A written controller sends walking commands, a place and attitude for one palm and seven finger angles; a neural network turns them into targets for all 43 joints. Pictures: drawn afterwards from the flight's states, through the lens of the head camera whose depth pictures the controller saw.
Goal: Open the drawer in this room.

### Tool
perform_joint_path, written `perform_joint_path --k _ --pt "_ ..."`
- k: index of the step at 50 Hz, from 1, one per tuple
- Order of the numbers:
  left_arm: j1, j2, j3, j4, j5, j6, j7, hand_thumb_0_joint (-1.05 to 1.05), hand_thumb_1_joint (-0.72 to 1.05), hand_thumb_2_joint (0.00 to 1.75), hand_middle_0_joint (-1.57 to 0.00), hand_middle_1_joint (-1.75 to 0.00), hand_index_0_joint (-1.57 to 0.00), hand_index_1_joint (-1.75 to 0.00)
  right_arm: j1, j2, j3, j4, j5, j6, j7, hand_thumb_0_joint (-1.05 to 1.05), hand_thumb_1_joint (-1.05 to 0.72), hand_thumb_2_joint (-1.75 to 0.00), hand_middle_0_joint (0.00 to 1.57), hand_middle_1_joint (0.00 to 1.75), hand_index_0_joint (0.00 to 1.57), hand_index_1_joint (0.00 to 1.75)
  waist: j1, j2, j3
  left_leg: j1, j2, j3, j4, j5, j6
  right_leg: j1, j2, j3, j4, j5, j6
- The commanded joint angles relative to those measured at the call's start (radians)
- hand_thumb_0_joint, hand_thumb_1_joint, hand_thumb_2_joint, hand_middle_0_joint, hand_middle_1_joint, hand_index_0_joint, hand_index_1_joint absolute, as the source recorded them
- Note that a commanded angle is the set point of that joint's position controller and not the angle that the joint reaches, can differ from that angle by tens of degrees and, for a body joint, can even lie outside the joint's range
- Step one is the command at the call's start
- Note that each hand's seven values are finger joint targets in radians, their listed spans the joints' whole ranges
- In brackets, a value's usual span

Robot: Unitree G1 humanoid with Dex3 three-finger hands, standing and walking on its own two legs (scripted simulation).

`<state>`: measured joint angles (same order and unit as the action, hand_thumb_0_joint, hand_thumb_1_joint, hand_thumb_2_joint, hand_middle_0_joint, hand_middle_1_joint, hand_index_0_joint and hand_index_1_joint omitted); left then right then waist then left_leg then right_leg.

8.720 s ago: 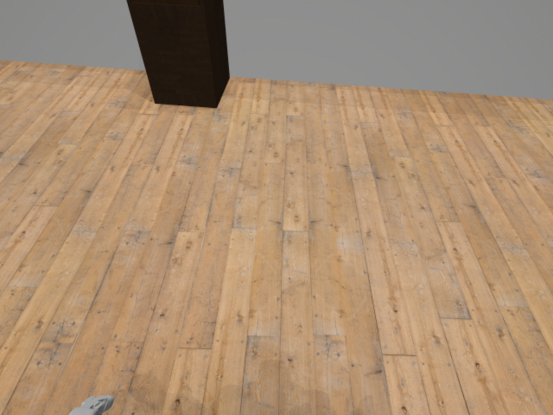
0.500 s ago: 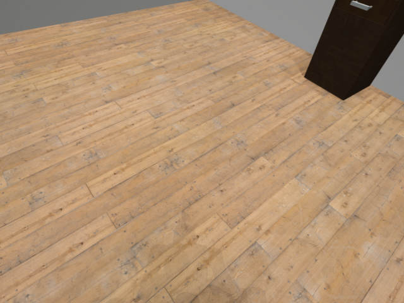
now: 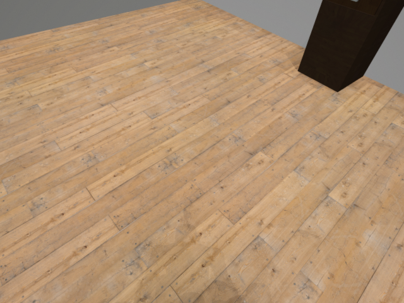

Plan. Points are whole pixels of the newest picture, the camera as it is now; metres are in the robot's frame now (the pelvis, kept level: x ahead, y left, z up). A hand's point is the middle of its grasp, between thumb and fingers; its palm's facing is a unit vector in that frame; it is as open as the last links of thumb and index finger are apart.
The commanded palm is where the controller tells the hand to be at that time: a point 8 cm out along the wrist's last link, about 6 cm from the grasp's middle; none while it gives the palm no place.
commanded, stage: turn or walk to find it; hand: left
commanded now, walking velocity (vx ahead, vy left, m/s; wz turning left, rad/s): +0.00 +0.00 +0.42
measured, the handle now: out of the picture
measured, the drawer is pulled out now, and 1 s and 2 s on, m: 0.00 0.00 0.00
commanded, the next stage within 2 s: stand and wait in 0.60 s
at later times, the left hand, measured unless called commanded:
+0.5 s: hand out of the picture +0.03 +0.21 -0.18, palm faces +0.20 -0.96 -0.21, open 7.4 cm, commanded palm none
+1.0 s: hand out of the picture -0.01 +0.13 -0.15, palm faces +0.38 -0.89 -0.26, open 7.4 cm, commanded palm none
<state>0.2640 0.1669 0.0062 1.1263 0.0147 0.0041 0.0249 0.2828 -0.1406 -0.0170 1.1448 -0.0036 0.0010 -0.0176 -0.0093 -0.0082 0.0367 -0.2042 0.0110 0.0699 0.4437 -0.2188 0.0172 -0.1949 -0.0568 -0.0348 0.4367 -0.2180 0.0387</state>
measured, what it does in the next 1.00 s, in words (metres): steps on the spot, turning left: right foot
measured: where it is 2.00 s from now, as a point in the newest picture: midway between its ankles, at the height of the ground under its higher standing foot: outside the picture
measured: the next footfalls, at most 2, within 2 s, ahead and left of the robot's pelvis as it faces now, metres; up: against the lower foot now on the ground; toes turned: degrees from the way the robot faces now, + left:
right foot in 0.76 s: +0.05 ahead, -0.15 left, +0.00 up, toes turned +15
left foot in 1.26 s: -0.05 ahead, +0.07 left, +0.00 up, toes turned +34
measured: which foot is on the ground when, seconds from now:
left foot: down 0.00-0.76, up 0.78-1.00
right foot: down 0.00-0.36, up 0.38-0.74, down 0.76-1.00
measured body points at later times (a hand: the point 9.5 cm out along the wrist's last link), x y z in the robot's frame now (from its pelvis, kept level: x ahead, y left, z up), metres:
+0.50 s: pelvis +0.00 +0.01 -0.01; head +0.04 +0.04 +0.44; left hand +0.02 +0.26 -0.17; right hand +0.09 -0.23 -0.14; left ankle +0.01 +0.10 -0.74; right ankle -0.03 -0.14 -0.67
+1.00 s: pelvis +0.01 -0.06 +0.00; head +0.05 -0.08 +0.45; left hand -0.03 +0.18 -0.13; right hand +0.14 -0.29 -0.17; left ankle -0.08 +0.07 -0.65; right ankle +0.02 -0.16 -0.74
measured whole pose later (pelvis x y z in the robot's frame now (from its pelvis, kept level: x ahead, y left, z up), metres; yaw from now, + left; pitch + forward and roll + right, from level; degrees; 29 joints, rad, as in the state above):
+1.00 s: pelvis +0.01 -0.06 +0.00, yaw +23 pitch +0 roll +2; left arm 0.23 0.16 0.02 0.95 0.02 0.00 0.02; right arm 0.21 -0.26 -0.08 1.00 -0.02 0.08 0.01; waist -0.02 0.05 0.07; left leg -0.49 0.00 -0.03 1.13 -0.37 -0.06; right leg -0.18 -0.05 -0.13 0.49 -0.31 -0.03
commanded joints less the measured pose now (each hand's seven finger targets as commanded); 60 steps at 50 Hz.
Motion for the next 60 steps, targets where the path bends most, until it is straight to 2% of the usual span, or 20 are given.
perform_joint_path --k 1,7,12,15,16,18,19,21,26,30,33,36,37,38,39,40,41,45,56,60 --pt "0.062 0.096 0.026 -0.04 0.002 0.0 0.013 0.0 0.9 0.9 -0.2 -0.3 -0.2 -0.3 0.008 -0.133 -0.026 -0.057 -0.006 -0.008 -0.004 0.0 -0.9 -0.9 0.2 0.3 0.2 0.3 0.028 0.035 0.046 -0.121 0.12 -0.161 -0.111 -0.011 0.018 -0.007 -0.064 0.004 -0.021 -0.02 -0.018" --pt "0.044 0.126 0.051 -0.083 0.006 0.005 0.014 0.0 0.9 0.9 -0.2 -0.3 -0.2 -0.3 -0.008 -0.142 -0.041 -0.108 -0.01 0.008 0.004 0.0 -0.9 -0.9 0.2 0.3 0.2 0.3 0.025 0.001 0.025 -0.196 0.086 -0.169 -0.022 -0.03 0.017 -0.02 -0.107 0.013 -0.018 -0.093 -0.029" --pt "-0.001 0.185 0.073 -0.137 0.01 0.005 0.014 0.0 0.9 0.9 -0.2 -0.3 -0.2 -0.3 -0.005 -0.121 -0.052 -0.154 -0.015 0.022 0.01 0.0 -0.9 -0.9 0.2 0.3 0.2 0.3 0.013 -0.181 -0.028 -0.173 0.019 -0.046 0.258 -0.072 -0.022 -0.064 -0.28 0.1 -0.104 -0.075 -0.132" --pt "-0.051 0.188 0.078 -0.168 0.016 0.007 0.014 0.0 0.9 0.9 -0.2 -0.3 -0.2 -0.3 -0.009 -0.124 -0.056 -0.173 -0.014 0.024 0.016 0.0 -0.9 -0.9 0.2 0.3 0.2 0.3 -0.004 -0.141 -0.03 -0.138 0.043 -0.034 0.264 -0.126 -0.031 -0.095 -0.292 0.038 -0.031 0.044 -0.142" --pt "-0.052 0.188 0.08 -0.175 0.015 0.011 0.011 0.0 0.9 0.9 -0.2 -0.3 -0.2 -0.3 -0.006 -0.136 -0.056 -0.18 -0.013 0.019 0.019 0.0 -0.9 -0.9 0.2 0.3 0.2 0.3 -0.008 -0.08 -0.025 -0.091 0.067 -0.064 0.175 -0.027 -0.021 -0.136 -0.26 -0.014 0.035 0.032 -0.106" --pt "-0.047 0.112 0.07 -0.202 0.001 0.019 0.004 0.0 0.9 0.9 -0.2 -0.3 -0.2 -0.3 0.045 -0.243 -0.071 -0.192 -0.023 0.003 0.015 0.0 -0.9 -0.9 0.2 0.3 0.2 0.3 -0.03 0.275 -0.029 -0.036 0.277 -0.457 -0.096 0.227 0.097 -0.266 -0.039 -0.148 0.362 -0.192 0.02" --pt "-0.109 0.12 0.063 -0.216 0.006 0.023 0.011 0.0 0.9 0.9 -0.2 -0.3 -0.2 -0.3 0.072 -0.267 -0.079 -0.174 -0.025 0.001 0.005 0.0 -0.9 -0.9 0.2 0.3 0.2 0.3 -0.056 0.327 -0.013 -0.028 0.327 -0.567 -0.182 0.244 0.157 -0.309 -0.004 -0.064 0.554 -0.368 0.015" --pt "-0.101 0.125 0.069 -0.211 0.01 0.025 0.006 0.0 0.9 0.9 -0.2 -0.3 -0.2 -0.3 0.043 -0.257 -0.075 -0.183 -0.021 -0.003 -0.01 0.0 -0.9 -0.9 0.2 0.3 0.2 0.3 -0.032 0.233 -0.028 -0.014 0.296 -0.518 -0.164 0.235 0.163 -0.361 -0.032 0.032 0.667 -0.303 0.005" --pt "-0.107 0.115 0.061 -0.214 0.003 0.014 -0.006 0.0 0.9 0.9 -0.2 -0.3 -0.2 -0.3 -0.006 -0.255 -0.076 -0.217 -0.023 -0.004 -0.012 0.0 -0.9 -0.9 0.2 0.3 0.2 0.3 -0.022 0.112 -0.134 0.126 0.213 -0.391 -0.079 0.393 0.167 -0.338 0.0 0.032 0.594 -0.23 0.028" --pt "-0.156 0.111 0.057 -0.25 -0.003 0.015 -0.003 0.0 0.9 0.9 -0.2 -0.3 -0.2 -0.3 0.015 -0.269 -0.084 -0.221 -0.025 0.005 -0.007 0.0 -0.9 -0.9 0.2 0.3 0.2 0.3 -0.042 0.143 -0.137 0.148 0.213 -0.423 -0.067 0.452 0.176 -0.3 0.019 0.038 0.462 -0.256 0.035" --pt "-0.106 0.106 0.051 -0.242 -0.007 0.014 0.001 0.0 0.9 0.9 -0.2 -0.3 -0.2 -0.3 -0.024 -0.267 -0.084 -0.235 -0.028 0.012 -0.004 0.0 -0.9 -0.9 0.2 0.3 0.2 0.3 -0.019 0.183 -0.147 0.09 0.197 -0.416 -0.056 0.437 0.161 -0.171 0.036 0.026 0.289 -0.236 0.023" --pt "-0.01 0.125 0.055 -0.207 -0.008 0.003 0.004 0.0 0.9 0.9 -0.2 -0.3 -0.2 -0.3 -0.066 -0.251 -0.084 -0.239 -0.019 0.015 0.002 0.0 -0.9 -0.9 0.2 0.3 0.2 0.3 0.031 0.142 -0.147 -0.037 0.129 -0.368 0.001 0.302 0.091 0.043 0.041 -0.002 -0.009 -0.004 0.02" --pt "0.006 0.17 0.062 -0.203 -0.001 -0.005 0.007 0.0 0.9 0.9 -0.2 -0.3 -0.2 -0.3 -0.065 -0.221 -0.081 -0.24 -0.011 0.016 0.008 0.0 -0.9 -0.9 0.2 0.3 0.2 0.3 0.037 0.054 -0.132 -0.163 0.078 -0.32 0.059 0.149 0.04 0.159 -0.027 0.052 -0.093 0.057 0.01" --pt "0.005 0.253 0.078 -0.209 0.013 -0.014 0.014 0.0 0.9 0.9 -0.2 -0.3 -0.2 -0.3 -0.056 -0.158 -0.069 -0.258 -0.005 0.017 0.013 0.0 -0.9 -0.9 0.2 0.3 0.2 0.3 0.038 -0.203 -0.101 -0.342 -0.036 -0.186 0.224 -0.112 -0.027 0.221 -0.247 0.286 -0.155 0.042 -0.06" --pt "-0.018 0.298 0.083 -0.233 0.013 -0.009 0.012 0.0 0.9 0.9 -0.2 -0.3 -0.2 -0.3 -0.101 -0.169 -0.073 -0.284 -0.01 0.026 0.011 0.0 -0.9 -0.9 0.2 0.3 0.2 0.3 0.05 -0.28 -0.041 -0.355 -0.067 -0.136 0.41 -0.333 -0.047 0.066 -0.404 0.399 -0.192 0.113 -0.156" --pt "-0.046 0.275 0.075 -0.247 0.009 -0.003 0.012 0.0 0.9 0.9 -0.2 -0.3 -0.2 -0.3 -0.116 -0.188 -0.08 -0.277 -0.019 0.039 0.014 0.0 -0.9 -0.9 0.2 0.3 0.2 0.3 0.037 -0.173 -0.002 -0.331 -0.038 -0.166 0.535 -0.324 -0.04 -0.031 -0.386 0.329 -0.191 0.096 -0.186" --pt "-0.091 0.242 0.079 -0.252 0.008 -0.01 0.015 0.0 0.9 0.9 -0.2 -0.3 -0.2 -0.3 -0.09 -0.188 -0.082 -0.255 -0.025 0.05 0.014 0.0 -0.9 -0.9 0.2 0.3 0.2 0.3 0.011 -0.255 0.025 -0.357 -0.025 -0.173 0.619 -0.284 -0.041 -0.049 -0.33 0.287 -0.197 0.088 -0.166" --pt "-0.075 0.171 0.055 -0.251 0.002 -0.021 0.007 0.0 0.9 0.9 -0.2 -0.3 -0.2 -0.3 -0.045 -0.173 -0.079 -0.201 -0.018 0.054 0.028 0.0 -0.9 -0.9 0.2 0.3 0.2 0.3 -0.012 -0.149 0.021 -0.354 -0.012 -0.118 0.743 -0.144 -0.07 0.027 -0.211 0.079 -0.108 0.37 -0.119" --pt "0.103 0.224 0.072 -0.184 0.02 -0.015 0.016 0.0 0.9 0.9 -0.2 -0.3 -0.2 -0.3 -0.206 -0.152 -0.045 -0.235 -0.005 0.044 0.024 0.0 -0.9 -0.9 0.2 0.3 0.2 0.3 0.068 -0.189 -0.056 -0.266 0.017 -0.03 0.403 -0.261 -0.077 0.207 -0.285 0.05 -0.02 0.63 -0.188" --pt "0.056 0.247 0.08 -0.174 0.015 -0.008 0.012 0.0 0.9 0.9 -0.2 -0.3 -0.2 -0.3 -0.143 -0.157 -0.041 -0.22 -0.001 0.028 0.021 0.0 -0.9 -0.9 0.2 0.3 0.2 0.3 0.027 -0.179 -0.087 -0.086 0.004 0.018 0.124 -0.112 -0.053 0.149 -0.271 -0.012 0.062 0.565 -0.138"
